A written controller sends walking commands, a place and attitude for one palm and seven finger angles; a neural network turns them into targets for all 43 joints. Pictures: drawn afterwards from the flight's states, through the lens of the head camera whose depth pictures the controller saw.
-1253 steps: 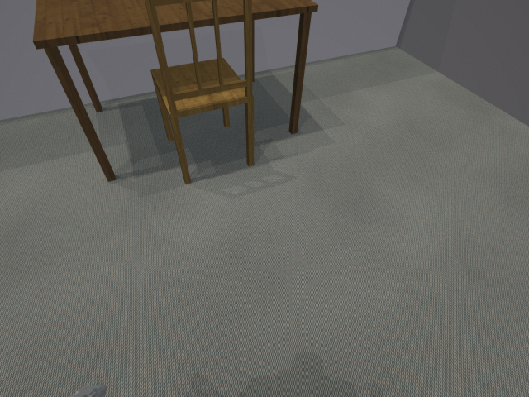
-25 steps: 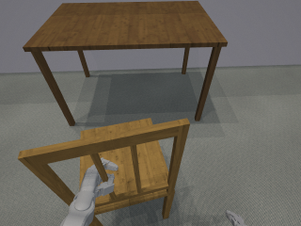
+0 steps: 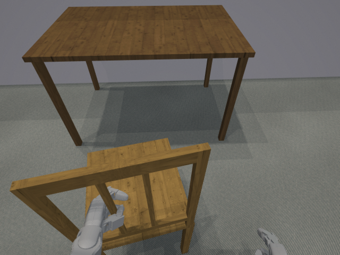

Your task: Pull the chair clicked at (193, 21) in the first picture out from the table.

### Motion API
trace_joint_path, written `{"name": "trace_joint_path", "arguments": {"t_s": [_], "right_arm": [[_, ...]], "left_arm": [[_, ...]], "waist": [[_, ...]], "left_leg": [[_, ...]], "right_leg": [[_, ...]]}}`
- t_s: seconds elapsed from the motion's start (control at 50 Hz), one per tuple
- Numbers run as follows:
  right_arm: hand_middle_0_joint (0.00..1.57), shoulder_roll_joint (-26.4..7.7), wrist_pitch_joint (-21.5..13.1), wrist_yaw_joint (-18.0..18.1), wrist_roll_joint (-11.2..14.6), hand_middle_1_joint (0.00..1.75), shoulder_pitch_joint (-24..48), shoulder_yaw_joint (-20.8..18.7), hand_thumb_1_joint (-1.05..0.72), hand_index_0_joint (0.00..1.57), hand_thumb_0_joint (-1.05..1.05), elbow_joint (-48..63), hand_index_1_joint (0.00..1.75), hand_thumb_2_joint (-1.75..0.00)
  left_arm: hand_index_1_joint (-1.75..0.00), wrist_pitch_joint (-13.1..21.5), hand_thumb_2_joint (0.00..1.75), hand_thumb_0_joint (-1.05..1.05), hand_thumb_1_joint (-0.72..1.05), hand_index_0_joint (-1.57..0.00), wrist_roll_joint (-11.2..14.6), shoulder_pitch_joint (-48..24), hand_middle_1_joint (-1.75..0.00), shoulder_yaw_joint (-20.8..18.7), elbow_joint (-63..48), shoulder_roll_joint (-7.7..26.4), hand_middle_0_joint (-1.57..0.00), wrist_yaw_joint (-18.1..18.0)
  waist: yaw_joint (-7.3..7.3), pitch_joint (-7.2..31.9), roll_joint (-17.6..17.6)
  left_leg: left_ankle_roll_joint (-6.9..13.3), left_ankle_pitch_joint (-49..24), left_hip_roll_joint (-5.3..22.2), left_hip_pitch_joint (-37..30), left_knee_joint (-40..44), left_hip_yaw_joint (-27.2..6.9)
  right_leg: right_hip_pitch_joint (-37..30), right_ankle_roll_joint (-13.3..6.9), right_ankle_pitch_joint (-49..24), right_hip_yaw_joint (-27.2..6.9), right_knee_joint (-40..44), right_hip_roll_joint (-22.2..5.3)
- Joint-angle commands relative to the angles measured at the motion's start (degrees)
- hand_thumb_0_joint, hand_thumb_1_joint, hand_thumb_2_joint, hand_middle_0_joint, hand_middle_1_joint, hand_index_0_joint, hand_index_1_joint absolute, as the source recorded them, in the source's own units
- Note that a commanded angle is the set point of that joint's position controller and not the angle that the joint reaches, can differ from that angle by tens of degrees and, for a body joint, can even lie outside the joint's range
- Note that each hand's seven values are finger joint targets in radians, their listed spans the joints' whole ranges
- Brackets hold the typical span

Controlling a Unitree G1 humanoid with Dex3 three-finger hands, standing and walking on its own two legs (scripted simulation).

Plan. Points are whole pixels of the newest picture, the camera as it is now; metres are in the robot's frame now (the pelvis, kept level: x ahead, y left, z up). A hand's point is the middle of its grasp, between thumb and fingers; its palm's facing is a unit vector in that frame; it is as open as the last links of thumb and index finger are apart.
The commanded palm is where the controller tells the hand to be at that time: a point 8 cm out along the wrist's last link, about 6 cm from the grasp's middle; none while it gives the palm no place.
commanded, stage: open the thumb and straighten the fingers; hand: left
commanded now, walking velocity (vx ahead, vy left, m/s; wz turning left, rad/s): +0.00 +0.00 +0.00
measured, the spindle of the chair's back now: (113, 211) +0.25 +0.17 -0.08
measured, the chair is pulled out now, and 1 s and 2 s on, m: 0.62 0.62 0.62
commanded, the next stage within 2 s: draw the fingers out of the gap in 0.72 s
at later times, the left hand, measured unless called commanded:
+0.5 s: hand (117, 213) +0.24 +0.15 -0.06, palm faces +0.02 -0.99 -0.17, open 14.5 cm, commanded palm +0.21 +0.21 -0.04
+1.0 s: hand (112, 224) +0.21 +0.16 -0.06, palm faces +0.05 -0.98 -0.19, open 17.4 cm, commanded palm +0.18 +0.21 -0.04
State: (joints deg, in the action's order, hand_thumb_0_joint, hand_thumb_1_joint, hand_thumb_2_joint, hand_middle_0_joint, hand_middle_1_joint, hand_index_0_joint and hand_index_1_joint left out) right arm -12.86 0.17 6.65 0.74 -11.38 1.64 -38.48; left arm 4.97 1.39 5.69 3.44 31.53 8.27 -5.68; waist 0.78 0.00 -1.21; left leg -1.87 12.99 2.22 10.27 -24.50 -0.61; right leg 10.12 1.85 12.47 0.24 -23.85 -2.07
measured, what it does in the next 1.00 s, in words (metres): stands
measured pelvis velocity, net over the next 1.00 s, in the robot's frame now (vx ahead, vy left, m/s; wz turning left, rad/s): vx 0.03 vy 0.00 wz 0.04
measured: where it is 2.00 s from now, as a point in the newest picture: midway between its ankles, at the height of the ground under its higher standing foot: outside the picture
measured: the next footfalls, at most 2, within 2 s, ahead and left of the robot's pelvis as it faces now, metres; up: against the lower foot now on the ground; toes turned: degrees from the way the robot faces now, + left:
none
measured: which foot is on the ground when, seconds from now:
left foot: down 0.00-1.00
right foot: down 0.00-1.00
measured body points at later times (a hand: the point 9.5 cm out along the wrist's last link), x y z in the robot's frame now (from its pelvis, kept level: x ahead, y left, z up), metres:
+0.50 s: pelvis +0.02 +0.01 -0.03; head +0.05 -0.01 +0.42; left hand +0.24 +0.21 -0.05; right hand +0.19 -0.23 -0.12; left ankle +0.00 +0.14 -0.74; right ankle +0.00 -0.14 -0.74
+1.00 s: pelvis +0.03 +0.00 -0.04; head +0.06 -0.01 +0.41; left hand +0.21 +0.21 -0.05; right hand +0.21 -0.23 -0.12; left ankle +0.00 +0.14 -0.74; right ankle +0.00 -0.14 -0.74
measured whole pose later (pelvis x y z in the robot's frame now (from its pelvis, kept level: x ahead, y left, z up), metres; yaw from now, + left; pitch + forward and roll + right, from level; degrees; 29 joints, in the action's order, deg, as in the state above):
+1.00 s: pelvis +0.03 +0.00 -0.04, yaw +3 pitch +10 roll -1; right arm -13.1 -8.1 5.2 1.3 -14.8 0.3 -29.4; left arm -9.2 1.8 26.5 2.3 -5.2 10.3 -1.7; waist 1.5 7.5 -2.9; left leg -1.7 26.3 1.1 32.2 -48.9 -3.5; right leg 30.3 2.2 26.3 2.4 -47.3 -3.3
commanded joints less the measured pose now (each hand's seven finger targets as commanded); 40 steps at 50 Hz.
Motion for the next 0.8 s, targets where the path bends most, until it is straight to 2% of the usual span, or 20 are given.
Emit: {"name": "trace_joint_path", "arguments": {"t_s": [0.0, 0.04, 0.06, 0.1, 0.14, 0.18, 0.2, 0.26, 0.3, 0.34, 0.36, 0.38, 0.42, 0.46, 0.48, 0.56, 0.64, 0.66, 0.74, 0.78], "right_arm": [[0.2, -8.0, -4.0, -2.5, 2.7, 0.3, 5.2, -3.0, -0.9, 0.2, 0.0, 9.2, 0.3, -0.9], [0.2, -7.8, -5.1, -2.9, 2.6, 0.3, 5.7, -3.4, -0.9, 0.2, 0.0, 10.3, 0.3, -0.9], [0.2, -7.2, -6.1, -3.1, 2.5, 0.3, 6.0, -3.3, -0.9, 0.2, 0.0, 11.0, 0.3, -0.9], [0.2, -7.0, -7.4, -3.3, 2.2, 0.3, 5.7, -3.0, -0.9, 0.2, 0.0, 11.3, 0.3, -0.9], [0.2, -7.2, -8.5, -3.4, 2.1, 0.3, 5.0, -3.0, -0.9, 0.2, 0.0, 11.8, 0.3, -0.9], [0.2, -7.4, -9.5, -3.3, 1.9, 0.3, 4.7, -3.2, -0.9, 0.2, 0.0, 12.4, 0.3, -0.9], [0.2, -7.8, -9.9, -3.1, 1.8, 0.3, 4.6, -3.4, -0.9, 0.2, 0.0, 12.5, 0.3, -0.9], [0.2, -7.7, -10.9, -2.7, 1.6, 0.3, 3.9, -3.5, -0.9, 0.2, 0.0, 13.3, 0.3, -0.9], [0.2, -7.9, -11.5, -2.5, 1.5, 0.3, 3.3, -3.5, -0.9, 0.2, 0.0, 13.6, 0.3, -0.9], [0.2, -7.9, -12.3, -2.3, 1.4, 0.3, 2.7, -3.5, -0.9, 0.2, 0.0, 13.9, 0.3, -0.9], [0.2, -7.8, -12.7, -2.3, 1.3, 0.3, 2.6, -3.6, -0.9, 0.2, 0.0, 14.3, 0.3, -0.9], [0.2, -7.9, -13.0, -2.3, 1.3, 0.3, 2.1, -3.5, -0.9, 0.2, 0.0, 14.4, 0.3, -0.9], [0.2, -8.3, -13.1, -1.9, 1.1, 0.3, 1.4, -3.7, -0.9, 0.2, 0.0, 14.2, 0.3, -0.9], [0.2, -7.8, -13.3, -1.8, 1.0, 0.3, 1.0, -3.6, -0.9, 0.2, 0.0, 15.0, 0.3, -0.9], [0.2, -8.2, -13.0, -1.7, 0.9, 0.3, 0.5, -3.7, -0.9, 0.2, 0.0, 14.5, 0.3, -0.9], [0.2, -7.4, -12.5, -1.5, 0.8, 0.3, 0.3, -3.4, -0.9, 0.2, 0.0, 15.7, 0.3, -0.9], [0.2, -7.2, -12.8, -1.5, 0.7, 0.3, -0.4, -3.5, -0.9, 0.2, 0.0, 16.7, 0.3, -0.9], [0.2, -6.8, -12.9, -1.6, 0.7, 0.3, -0.2, -3.6, -0.9, 0.2, 0.0, 17.1, 0.3, -0.9], [0.2, -7.5, -12.3, -1.2, 0.5, 0.3, -0.3, -3.6, -0.9, 0.2, 0.0, 16.8, 0.3, -0.9], [0.2, -7.4, -12.0, -1.1, 0.5, 0.3, -0.3, -3.7, -0.9, 0.2, 0.0, 17.2, 0.3, -0.9]], "left_arm": [[-1.45, 0.8, 0.78, 0.0, 0.66, -0.5, 2.0, -8.8, -1.45, -2.1, -12.9, 4.7, -0.5, 2.0], [-1.45, 1.5, 0.67, 0.0, 0.42, -0.5, 2.1, -8.5, -1.45, -4.4, -17.3, 7.8, -0.5, 2.8], [-1.45, 1.6, 0.61, 0.0, 0.3, -0.5, 1.8, -6.9, -1.45, -4.2, -18.8, 7.4, -0.5, 3.3], [-1.45, 1.4, 0.49, 0.0, 0.05, -0.5, 1.4, -8.1, -1.45, -3.7, -20.7, 7.0, -0.5, 3.7], [-1.45, 0.4, 0.37, 0.0, -0.19, -0.5, 1.1, -7.5, -1.45, -2.4, -21.6, 5.9, -0.5, 3.7], [-1.38, -0.5, 0.26, 0.0, -0.43, -0.47, 1.2, -5.3, -1.38, -3.7, -22.3, 6.2, -0.47, 3.4], [-1.3, -1.1, 0.2, 0.0, -0.55, -0.45, 1.4, -4.9, -1.3, -6.4, -23.0, 8.8, -0.45, 3.0], [-1.09, -2.7, 0.2, 0.0, -0.55, -0.38, 2.0, -0.9, -1.09, -6.3, -25.0, 7.5, -0.38, 3.0], [-0.94, -3.6, 0.2, 0.0, -0.55, -0.32, 2.0, -1.8, -0.94, -5.1, -27.2, 6.3, -0.32, 3.4], [-0.8, -4.1, 0.2, 0.0, -0.55, -0.27, 1.9, -2.5, -0.8, -3.3, -30.5, 5.4, -0.27, 3.6], [-0.73, -4.7, 0.2, 0.0, -0.55, -0.25, 1.8, 1.8, -0.73, -2.6, -30.3, 4.3, -0.25, 3.9], [-0.65, -5.1, 0.2, 0.0, -0.55, -0.22, 1.7, 1.1, -0.65, -1.9, -31.7, 4.0, -0.22, 4.1], [-0.51, -5.9, 0.2, 0.0, -0.55, -0.18, 1.9, 1.9, -0.51, -3.8, -32.5, 6.3, -0.18, 4.1], [-0.36, -6.6, 0.2, 0.0, -0.55, -0.13, 1.5, 5.2, -0.36, -3.3, -34.3, 5.3, -0.13, 4.1], [-0.29, -6.8, 0.2, 0.0, -0.55, -0.1, 1.2, 3.0, -0.29, -7.2, -34.1, 9.2, -0.1, 3.8], [0.0, -8.0, 0.2, 0.0, -0.55, 0.0, 0.5, 6.1, 0.0, -5.4, -36.5, 7.1, 0.0, 3.9], [0.0, -8.7, 0.2, 0.0, -0.55, 0.0, 0.7, 9.0, 0.0, -4.2, -42.2, 6.7, 0.0, 4.3], [0.0, -9.0, 0.2, 0.0, -0.55, 0.0, 0.9, 12.0, 0.0, -2.4, -42.4, 4.5, 0.0, 4.5], [0.0, -10.4, 0.2, 0.0, -0.55, 0.0, 1.1, 12.4, 0.0, -3.4, -41.3, 5.9, 0.0, 4.7], [0.0, -10.6, 0.2, 0.0, -0.55, 0.0, 0.8, 12.8, 0.0, -4.5, -41.5, 6.9, 0.0, 4.5]], "waist": [[1.55, 5.8, 8.3], [0.84, 7.4, 2.9], [0.53, 7.9, -1.0], [0.92, 8.1, -3.2], [1.21, 8.4, -2.0], [0.52, 9.9, -1.1], [0.05, 11.0, -1.3], [-0.03, 13.4, 2.1], [0.65, 14.4, 2.9], [1.31, 15.6, 1.7], [0.77, 15.3, 1.8], [1.31, 16.0, 2.0], [1.33, 16.2, 3.8], [1.08, 16.2, 3.5], [1.05, 15.9, 2.7], [0.98, 15.3, 0.9], [1.08, 19.1, -1.0], [1.04, 18.6, -0.2], [1.94, 15.8, 3.4], [1.48, 15.6, 3.3]], "left_leg": [[2.6, -2.7, 1.3, 6.0, -0.2, 0.3], [2.9, 0.3, 0.4, 6.7, -1.5, 1.1], [2.9, 1.4, -0.1, 7.0, -2.6, 1.5], [2.8, 2.3, -0.4, 8.5, -4.2, 1.5], [2.8, 3.1, -0.4, 9.9, -5.3, 1.0], [2.7, 2.4, -0.3, 10.8, -6.5, 0.7], [2.7, 1.7, -0.4, 11.1, -7.1, 0.6], [2.7, -0.9, -0.4, 11.6, -9.1, 0.9], [2.7, -2.9, -0.5, 12.0, -10.6, 0.8], [2.7, -4.9, -0.6, 11.3, -11.6, 0.6], [2.7, -6.4, -0.4, 11.3, -12.2, 0.6], [2.7, -7.3, -0.5, 11.3, -13.0, 0.4], [2.7, -8.2, -0.6, 12.2, -14.1, 0.2], [2.7, -9.4, -0.7, 12.6, -14.8, 0.3], [2.6, -9.5, -0.8, 13.4, -15.5, 0.3], [2.7, -11.0, -1.0, 13.9, -16.7, 0.5], [2.7, -17.2, -0.8, 11.8, -18.4, 0.0], [2.7, -17.8, -0.7, 12.0, -18.8, 0.1], [2.9, -14.2, -1.2, 15.0, -19.5, -0.2], [2.9, -12.1, -1.4, 15.9, -19.5, -0.3]], "right_leg": [[2.9, -2.0, -4.0, 3.2, -1.1, -1.4], [3.7, -2.1, -1.0, 2.7, -1.9, -1.3], [5.0, -2.3, 0.5, 2.5, -2.7, -1.1], [7.1, -2.4, 1.5, 2.7, -4.0, -0.8], [8.8, -2.3, 2.6, 3.2, -5.3, -0.5], [9.8, -2.3, 2.5, 3.5, -7.0, -0.2], [9.9, -2.3, 1.8, 3.4, -7.7, -0.2], [10.1, -1.9, -1.2, 3.6, -9.8, 0.0], [11.0, -1.8, -3.4, 3.8, -11.1, 0.0], [11.6, -1.8, -4.9, 4.2, -12.3, 0.0], [11.7, -1.9, -6.0, 4.4, -13.0, 0.0], [12.2, -1.7, -7.3, 4.4, -13.5, 0.0], [12.0, -1.7, -8.8, 4.4, -14.1, 0.1], [12.5, -1.6, -9.8, 4.7, -15.2, 0.0], [13.1, -1.7, -10.4, 4.4, -15.6, 0.0], [13.7, -1.8, -11.7, 4.5, -16.8, -0.2], [12.7, -2.0, -16.0, 4.8, -18.0, -0.4], [12.8, -1.8, -16.5, 5.0, -18.0, -0.4], [14.2, -1.5, -16.1, 5.3, -18.3, -0.2], [14.8, -1.5, -13.9, 5.3, -18.4, -0.2]]}}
